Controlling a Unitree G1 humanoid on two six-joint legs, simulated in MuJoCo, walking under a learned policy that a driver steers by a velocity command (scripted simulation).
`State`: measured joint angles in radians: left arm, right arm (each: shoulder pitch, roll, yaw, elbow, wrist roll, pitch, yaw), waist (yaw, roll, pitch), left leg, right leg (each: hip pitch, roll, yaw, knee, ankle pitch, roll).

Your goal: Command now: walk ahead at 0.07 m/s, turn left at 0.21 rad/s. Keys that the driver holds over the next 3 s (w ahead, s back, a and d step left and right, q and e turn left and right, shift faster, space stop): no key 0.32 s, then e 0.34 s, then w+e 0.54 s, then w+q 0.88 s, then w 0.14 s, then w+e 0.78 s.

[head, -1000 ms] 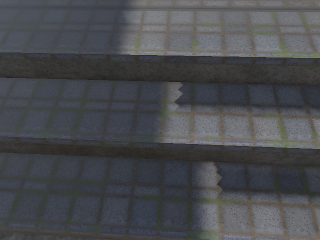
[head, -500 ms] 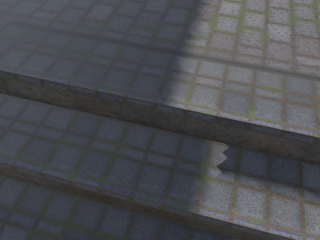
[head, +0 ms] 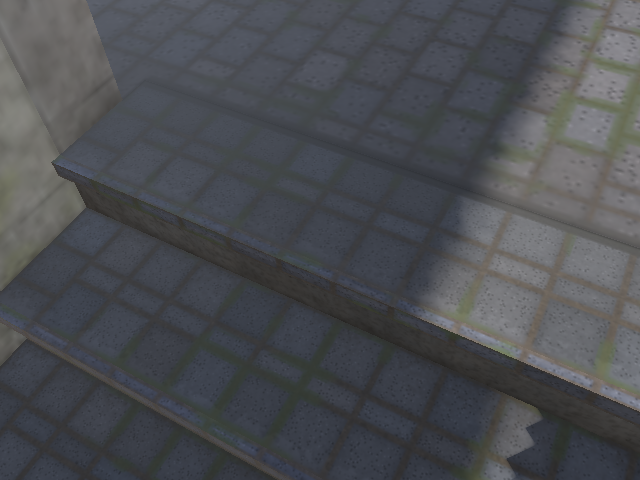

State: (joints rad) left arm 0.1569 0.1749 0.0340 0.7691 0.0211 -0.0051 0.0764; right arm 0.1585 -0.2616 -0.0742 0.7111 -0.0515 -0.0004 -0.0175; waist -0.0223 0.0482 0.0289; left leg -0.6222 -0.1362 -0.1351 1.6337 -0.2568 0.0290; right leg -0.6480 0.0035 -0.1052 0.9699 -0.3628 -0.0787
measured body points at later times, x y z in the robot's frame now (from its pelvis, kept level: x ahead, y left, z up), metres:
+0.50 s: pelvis +0.10 +0.07 +0.04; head +0.12 +0.07 +0.49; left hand +0.14 +0.30 -0.10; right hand +0.27 -0.17 -0.06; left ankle +0.16 +0.18 -0.68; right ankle +0.08 -0.08 -0.66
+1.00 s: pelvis +0.16 +0.06 +0.06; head +0.17 +0.05 +0.51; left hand +0.31 +0.28 -0.06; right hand +0.25 -0.23 -0.04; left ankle +0.16 +0.18 -0.67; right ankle +0.08 -0.02 -0.67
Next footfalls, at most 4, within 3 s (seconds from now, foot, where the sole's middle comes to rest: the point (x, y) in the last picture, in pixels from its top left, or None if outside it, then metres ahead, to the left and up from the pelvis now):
0.46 left None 0.20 0.18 -0.71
1.00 right None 0.12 -0.03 -0.71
1.36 left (330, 409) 0.52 0.03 -0.55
1.84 right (479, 266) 0.70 -0.24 -0.38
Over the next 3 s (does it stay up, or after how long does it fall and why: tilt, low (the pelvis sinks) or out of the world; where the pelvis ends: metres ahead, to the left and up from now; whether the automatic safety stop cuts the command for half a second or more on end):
stays up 1.24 -0.22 0.37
